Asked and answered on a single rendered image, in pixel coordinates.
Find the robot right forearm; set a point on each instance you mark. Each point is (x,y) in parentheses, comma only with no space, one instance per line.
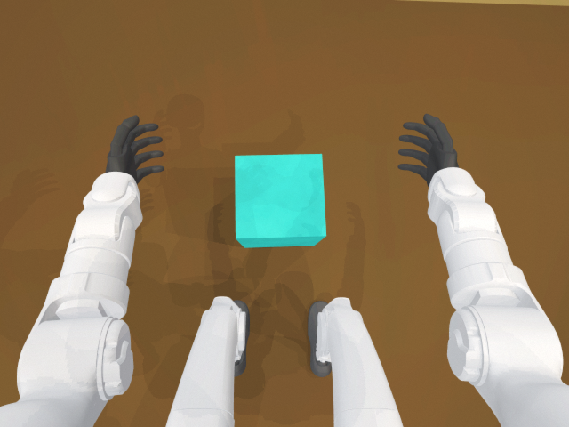
(476,255)

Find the left robot upper arm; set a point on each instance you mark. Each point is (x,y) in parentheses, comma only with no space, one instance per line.
(71,368)

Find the robot foot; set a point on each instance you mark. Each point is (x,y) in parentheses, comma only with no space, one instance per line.
(320,368)
(240,365)

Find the right robot foot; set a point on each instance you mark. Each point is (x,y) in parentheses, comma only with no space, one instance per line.
(320,368)

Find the left robot foot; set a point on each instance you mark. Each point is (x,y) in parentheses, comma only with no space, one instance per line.
(240,365)

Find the right robot upper arm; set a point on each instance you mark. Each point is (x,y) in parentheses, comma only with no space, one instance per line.
(511,356)

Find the right robot hand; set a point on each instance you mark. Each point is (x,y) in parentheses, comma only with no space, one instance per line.
(439,146)

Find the robot left forearm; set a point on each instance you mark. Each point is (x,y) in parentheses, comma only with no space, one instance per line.
(93,278)

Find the carton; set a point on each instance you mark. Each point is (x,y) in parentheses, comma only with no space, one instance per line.
(280,200)

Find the left robot hand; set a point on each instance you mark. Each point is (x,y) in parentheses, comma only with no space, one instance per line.
(122,156)

